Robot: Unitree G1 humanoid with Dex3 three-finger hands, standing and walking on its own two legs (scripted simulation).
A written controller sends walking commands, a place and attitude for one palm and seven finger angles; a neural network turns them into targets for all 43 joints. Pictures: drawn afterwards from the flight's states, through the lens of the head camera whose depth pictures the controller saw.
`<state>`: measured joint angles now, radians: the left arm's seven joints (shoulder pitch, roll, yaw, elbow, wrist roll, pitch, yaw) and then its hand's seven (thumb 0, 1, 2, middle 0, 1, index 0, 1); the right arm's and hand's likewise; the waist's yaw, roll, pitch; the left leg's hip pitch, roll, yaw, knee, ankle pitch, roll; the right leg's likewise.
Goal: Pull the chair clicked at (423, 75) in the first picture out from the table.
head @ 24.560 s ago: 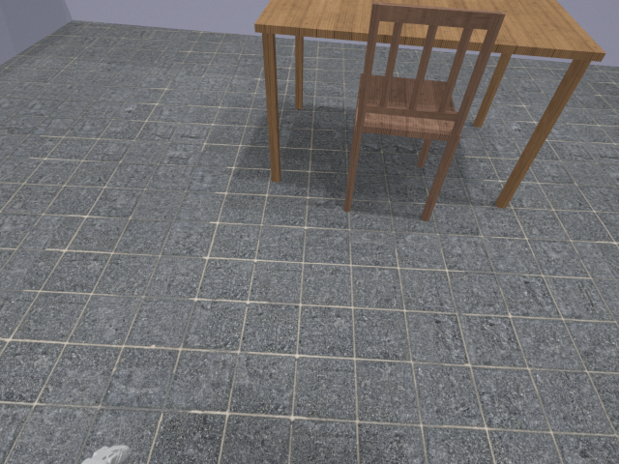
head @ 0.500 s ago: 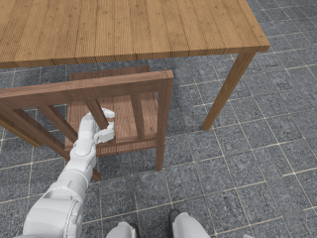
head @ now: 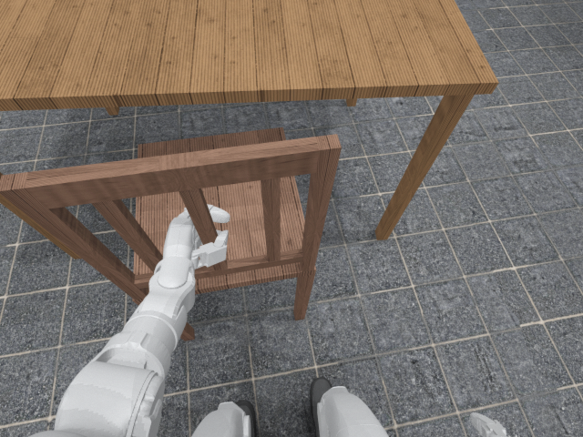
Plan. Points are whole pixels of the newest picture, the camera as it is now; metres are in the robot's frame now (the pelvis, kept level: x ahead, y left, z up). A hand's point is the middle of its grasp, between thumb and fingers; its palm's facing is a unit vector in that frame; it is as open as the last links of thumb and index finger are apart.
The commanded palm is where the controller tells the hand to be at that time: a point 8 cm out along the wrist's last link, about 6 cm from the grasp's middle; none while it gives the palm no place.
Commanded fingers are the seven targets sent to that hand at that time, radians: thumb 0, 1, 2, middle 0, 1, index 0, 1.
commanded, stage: step backward, pulling the chair out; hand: left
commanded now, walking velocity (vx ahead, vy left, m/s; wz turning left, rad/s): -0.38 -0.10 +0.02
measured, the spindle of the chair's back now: (207, 233) +0.42 +0.12 -0.06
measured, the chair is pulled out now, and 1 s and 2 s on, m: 0.15 0.15 0.17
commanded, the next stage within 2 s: stop walking, hand still on the chair in 1.48 s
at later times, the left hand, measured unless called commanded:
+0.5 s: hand (216, 248) +0.39 +0.10 -0.06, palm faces -0.03 -0.98 -0.19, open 5.5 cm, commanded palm +0.40 +0.16 -0.05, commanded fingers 0.00 0.90 0.90 -0.50 -1.45 -0.50 -1.45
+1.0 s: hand (216, 249) +0.39 +0.10 -0.06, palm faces -0.05 -0.98 -0.20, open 5.5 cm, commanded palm +0.39 +0.16 -0.05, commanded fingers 0.00 0.90 0.90 -0.50 -1.45 -0.50 -1.45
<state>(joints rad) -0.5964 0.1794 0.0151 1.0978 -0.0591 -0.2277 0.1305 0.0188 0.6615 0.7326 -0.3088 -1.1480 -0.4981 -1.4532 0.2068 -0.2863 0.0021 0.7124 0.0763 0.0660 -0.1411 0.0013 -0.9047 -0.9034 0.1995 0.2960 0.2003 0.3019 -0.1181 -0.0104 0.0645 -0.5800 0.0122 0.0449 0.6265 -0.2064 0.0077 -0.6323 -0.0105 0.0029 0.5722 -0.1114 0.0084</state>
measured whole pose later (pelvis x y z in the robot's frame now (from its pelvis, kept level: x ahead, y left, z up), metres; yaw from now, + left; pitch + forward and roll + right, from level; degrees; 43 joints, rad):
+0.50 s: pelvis +0.00 +0.00 +0.00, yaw +0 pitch +9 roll +1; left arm -0.61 0.17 0.03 1.14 -0.04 -0.25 0.12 0.02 0.63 0.77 -0.33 -1.15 -0.50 -1.45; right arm 0.21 -0.28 0.01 0.75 0.07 0.01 -0.14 0.00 -0.90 -0.90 0.20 0.30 0.20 0.30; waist -0.10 0.00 0.06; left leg -0.59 0.01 0.04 0.67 -0.23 0.00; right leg -0.65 -0.01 0.00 0.63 -0.13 0.00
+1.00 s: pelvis +0.00 +0.00 -0.01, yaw +0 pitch +9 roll +1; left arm -0.61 0.18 0.02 1.13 -0.04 -0.25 0.12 0.01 0.62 0.77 -0.32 -1.19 -0.50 -1.45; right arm 0.22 -0.25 0.02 0.75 0.07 0.01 -0.14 0.00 -0.90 -0.90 0.20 0.30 0.20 0.30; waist -0.10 0.00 0.06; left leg -0.60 0.01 0.05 0.68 -0.23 0.00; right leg -0.66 -0.01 0.01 0.64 -0.13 0.00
